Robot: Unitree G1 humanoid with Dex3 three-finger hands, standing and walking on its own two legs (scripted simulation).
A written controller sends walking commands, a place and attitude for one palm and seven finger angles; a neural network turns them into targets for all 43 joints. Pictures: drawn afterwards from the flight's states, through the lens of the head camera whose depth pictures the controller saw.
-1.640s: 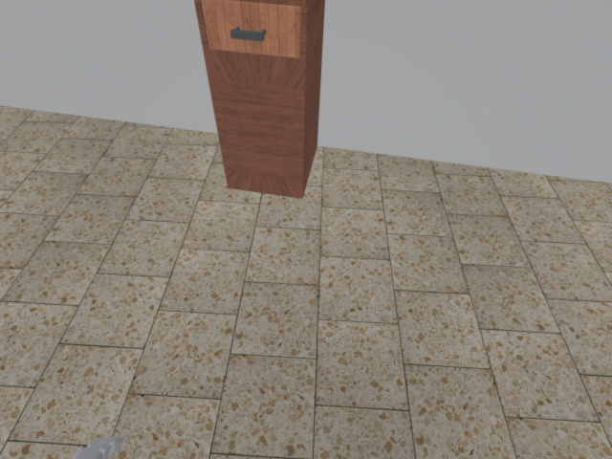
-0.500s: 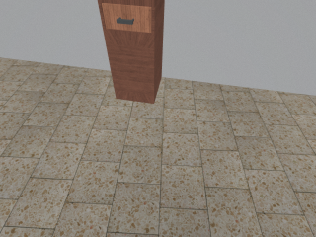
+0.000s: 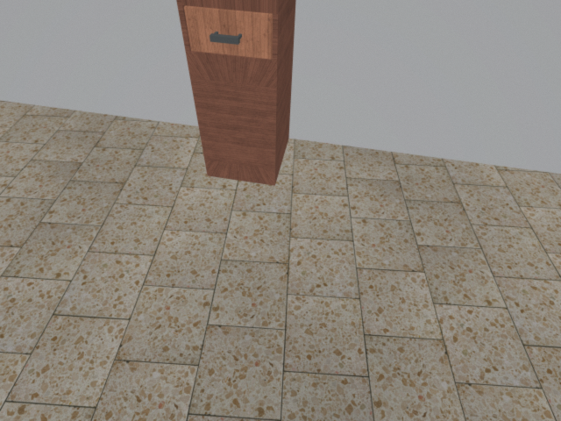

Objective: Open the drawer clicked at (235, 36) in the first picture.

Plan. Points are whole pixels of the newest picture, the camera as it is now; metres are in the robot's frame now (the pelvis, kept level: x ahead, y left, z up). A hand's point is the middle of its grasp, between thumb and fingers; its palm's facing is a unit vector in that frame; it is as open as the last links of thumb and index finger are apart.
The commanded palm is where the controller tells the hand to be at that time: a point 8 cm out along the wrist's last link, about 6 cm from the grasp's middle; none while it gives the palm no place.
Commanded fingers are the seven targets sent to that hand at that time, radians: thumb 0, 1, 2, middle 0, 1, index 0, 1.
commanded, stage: walk to a spot facing it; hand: left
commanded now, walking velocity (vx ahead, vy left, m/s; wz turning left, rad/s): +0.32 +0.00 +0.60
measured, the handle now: (226, 36) +1.39 +0.28 -0.02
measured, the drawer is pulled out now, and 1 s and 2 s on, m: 0.00 0.00 0.00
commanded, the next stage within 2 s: turn to face it in 1.16 s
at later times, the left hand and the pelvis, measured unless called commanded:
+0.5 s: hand out of the picture +0.11 +0.30 -0.18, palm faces +0.23 -0.96 -0.15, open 7.4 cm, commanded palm none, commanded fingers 0.00 0.90 0.90 -0.20 -0.30 -0.20 -0.30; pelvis +0.12 +0.11 +0.00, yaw +13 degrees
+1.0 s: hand (130, 307) +0.36 +0.33 -0.19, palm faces +0.33 -0.93 -0.19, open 7.4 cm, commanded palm none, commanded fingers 0.00 0.90 0.90 -0.20 -0.30 -0.20 -0.30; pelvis +0.36 +0.14 -0.02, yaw +16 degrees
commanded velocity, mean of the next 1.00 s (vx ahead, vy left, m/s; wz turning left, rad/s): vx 0.37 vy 0.00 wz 0.19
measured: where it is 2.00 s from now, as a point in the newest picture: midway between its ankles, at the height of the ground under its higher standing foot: (221, 325)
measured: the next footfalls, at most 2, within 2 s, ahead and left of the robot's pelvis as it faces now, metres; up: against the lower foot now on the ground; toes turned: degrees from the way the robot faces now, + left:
left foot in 0.26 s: +0.11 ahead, +0.15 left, +0.00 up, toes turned +16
right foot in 0.86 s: +0.45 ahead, +0.11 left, +0.00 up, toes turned +8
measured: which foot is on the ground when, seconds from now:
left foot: down 0.00-0.02, up 0.04-0.24, down 0.26-0.88, up 0.90-1.00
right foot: down 0.00-0.26, up 0.28-0.84, down 0.86-1.00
